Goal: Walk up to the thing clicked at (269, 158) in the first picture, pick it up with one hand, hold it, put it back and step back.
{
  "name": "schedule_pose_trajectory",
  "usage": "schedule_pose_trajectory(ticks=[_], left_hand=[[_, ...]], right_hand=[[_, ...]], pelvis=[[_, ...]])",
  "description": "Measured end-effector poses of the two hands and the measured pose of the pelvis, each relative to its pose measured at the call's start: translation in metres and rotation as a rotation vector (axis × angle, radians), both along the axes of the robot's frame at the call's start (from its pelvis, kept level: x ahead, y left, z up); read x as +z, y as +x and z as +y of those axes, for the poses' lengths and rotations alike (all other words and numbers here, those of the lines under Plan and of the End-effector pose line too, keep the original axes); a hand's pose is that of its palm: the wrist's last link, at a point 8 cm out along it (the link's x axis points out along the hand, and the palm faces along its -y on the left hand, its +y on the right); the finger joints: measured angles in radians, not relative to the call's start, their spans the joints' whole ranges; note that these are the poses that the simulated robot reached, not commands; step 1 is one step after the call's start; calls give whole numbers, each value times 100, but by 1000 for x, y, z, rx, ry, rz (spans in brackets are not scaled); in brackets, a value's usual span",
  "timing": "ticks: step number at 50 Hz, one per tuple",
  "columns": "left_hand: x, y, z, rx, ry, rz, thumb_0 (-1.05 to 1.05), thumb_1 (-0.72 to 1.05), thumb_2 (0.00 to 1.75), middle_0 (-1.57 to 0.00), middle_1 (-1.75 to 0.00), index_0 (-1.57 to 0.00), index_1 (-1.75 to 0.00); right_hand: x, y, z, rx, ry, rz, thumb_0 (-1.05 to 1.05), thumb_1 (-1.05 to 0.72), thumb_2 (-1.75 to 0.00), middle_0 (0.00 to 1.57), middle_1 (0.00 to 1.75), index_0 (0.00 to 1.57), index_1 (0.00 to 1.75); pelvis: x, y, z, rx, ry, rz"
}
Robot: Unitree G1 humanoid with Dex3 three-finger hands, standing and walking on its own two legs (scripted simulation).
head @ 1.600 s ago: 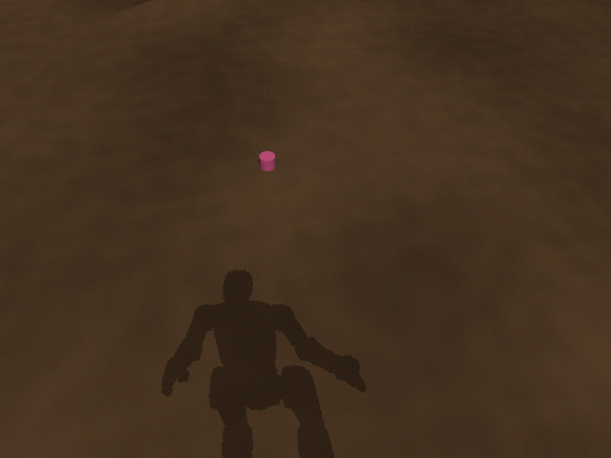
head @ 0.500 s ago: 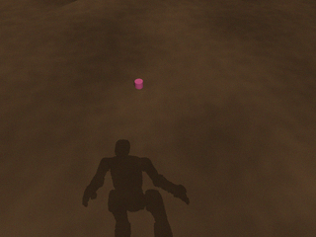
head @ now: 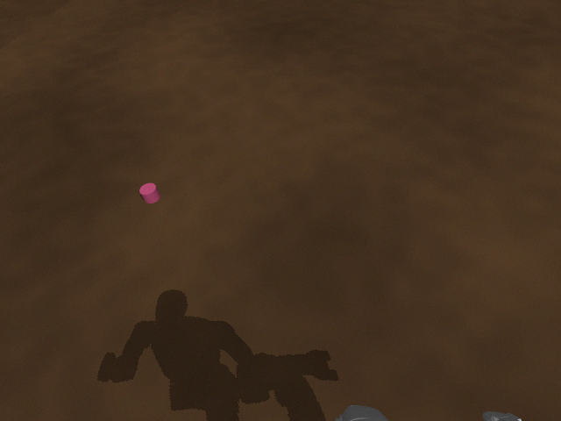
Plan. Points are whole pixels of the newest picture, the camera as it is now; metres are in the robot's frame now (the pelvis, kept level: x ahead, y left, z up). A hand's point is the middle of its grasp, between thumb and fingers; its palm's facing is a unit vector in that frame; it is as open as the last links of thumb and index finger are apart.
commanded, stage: walk up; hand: left
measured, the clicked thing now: (150, 193) +1.26 +0.65 -0.71
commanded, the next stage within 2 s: none
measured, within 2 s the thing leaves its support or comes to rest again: neither
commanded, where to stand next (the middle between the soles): +0.90 +0.91 m, yaw -66 degrees
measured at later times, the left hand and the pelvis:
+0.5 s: hand (58, 277) +0.43 +0.46 -0.11, palm faces -0.37 -0.74 -0.56, open 7.3 cm; pelvis +0.22 +0.19 +0.01, yaw -20 degrees
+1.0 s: hand (42, 206) +0.64 +0.57 -0.11, palm faces -0.47 -0.62 -0.63, open 7.3 cm; pelvis +0.41 +0.33 -0.02, yaw -33 degrees
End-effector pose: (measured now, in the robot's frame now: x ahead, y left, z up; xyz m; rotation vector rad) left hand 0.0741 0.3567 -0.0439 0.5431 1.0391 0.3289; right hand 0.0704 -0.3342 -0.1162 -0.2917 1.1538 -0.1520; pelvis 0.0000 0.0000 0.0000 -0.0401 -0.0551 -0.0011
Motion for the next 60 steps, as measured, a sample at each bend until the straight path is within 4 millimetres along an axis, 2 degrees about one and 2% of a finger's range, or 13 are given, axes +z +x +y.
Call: schedule_pose_trajectory(ticks=[8,14,17,19,22,26,32,35,40,45,50,54,60], left_hand=[[6,61,22,-88,-30,68,0,90,90,-21,-30,-21,-30],[-7,151,87,-192,-4,106,1,90,90,-22,-30,-22,-30],[-30,217,132,-255,51,117,1,90,90,-22,-30,-22,-30],[-38,262,147,-279,76,117,1,90,90,-21,-30,-21,-30],[-34,321,143,-340,42,84,1,91,90,-21,-30,-21,-30],[-20,379,130,-442,-2,81,1,91,90,-21,-30,-21,-30],[-9,450,115,-547,9,81,0,91,90,-21,-30,-21,-30],[-11,478,119,-569,27,31,0,90,90,-21,-30,-21,-30],[-7,501,148,-529,42,-6,0,90,90,-21,-30,-21,-30],[-7,526,189,-558,74,44,0,90,90,-21,-30,-21,-30],[-21,577,246,-585,101,67,0,90,90,-22,-30,-22,-30],[-35,623,276,-575,132,91,1,90,90,-21,-30,-21,-30],[-31,670,268,-658,73,108,1,91,90,-21,-30,-21,-30]], right_hand=[[30,91,54,-2,46,-195,1,-91,-90,20,30,20,30],[38,119,91,-105,-21,-193,1,-90,-90,20,30,21,30],[31,115,112,-188,-99,-185,1,-90,-90,20,30,21,30],[27,100,133,-270,-118,-145,1,-91,-90,20,30,21,30],[30,72,169,-366,-97,-26,1,-91,-90,20,30,20,30],[36,50,210,-444,-67,74,1,-90,-90,20,30,21,30],[21,48,250,-550,-33,121,1,-90,-90,20,30,21,30],[1,71,261,-567,-16,121,1,-90,-90,20,30,21,30],[-6,145,274,-524,-9,42,2,-90,-90,20,30,21,30],[3,222,284,-489,-23,-97,1,-90,-90,20,30,21,30],[8,278,304,-483,-99,-163,1,-90,-90,20,30,21,30],[9,294,341,-519,-140,-164,1,-90,-90,20,30,21,30],[11,285,406,-623,-87,-78,1,-90,-90,20,30,21,30]], pelvis=[[17,66,52,-125,11,-12],[7,130,113,-214,5,14],[-15,163,146,-256,14,24],[-19,174,160,-285,30,21],[-6,192,175,-314,42,29],[11,224,192,-358,53,43],[11,275,214,-428,64,51],[-1,296,221,-458,40,52],[-3,326,246,-490,5,40],[-5,364,281,-536,15,44],[-21,413,329,-579,37,62],[-27,441,360,-617,44,53],[-10,471,385,-656,50,49]])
